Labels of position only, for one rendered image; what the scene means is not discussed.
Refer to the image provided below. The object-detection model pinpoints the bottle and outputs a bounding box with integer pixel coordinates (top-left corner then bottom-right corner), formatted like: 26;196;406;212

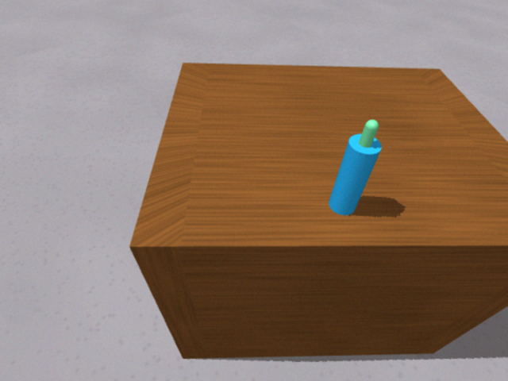
329;120;382;215

